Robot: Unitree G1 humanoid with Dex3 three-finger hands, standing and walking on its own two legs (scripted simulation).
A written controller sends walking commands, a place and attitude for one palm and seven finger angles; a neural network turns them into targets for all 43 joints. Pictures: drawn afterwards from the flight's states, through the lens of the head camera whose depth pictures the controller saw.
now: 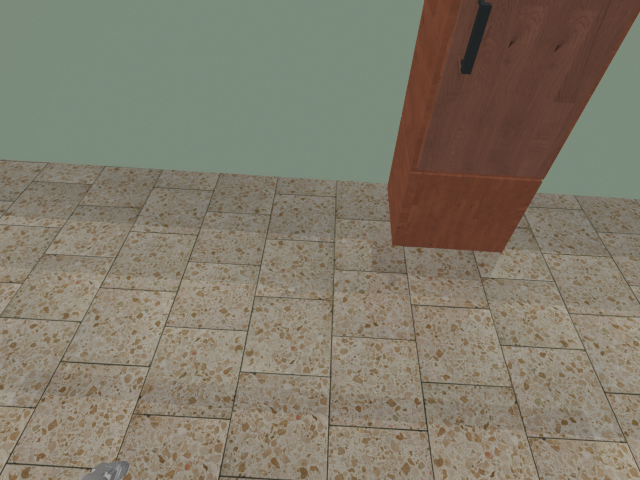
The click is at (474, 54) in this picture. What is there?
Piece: cupboard door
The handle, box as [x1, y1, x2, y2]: [460, 0, 491, 73]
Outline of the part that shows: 483,0 478,1 478,11 464,58 461,59 462,65 460,70 462,73 470,73 490,11 490,3 485,2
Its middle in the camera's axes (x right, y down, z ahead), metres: +0.39 -0.52 +1.00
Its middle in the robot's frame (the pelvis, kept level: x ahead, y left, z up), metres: +1.12 -0.34 +0.11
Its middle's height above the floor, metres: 0.88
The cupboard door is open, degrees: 0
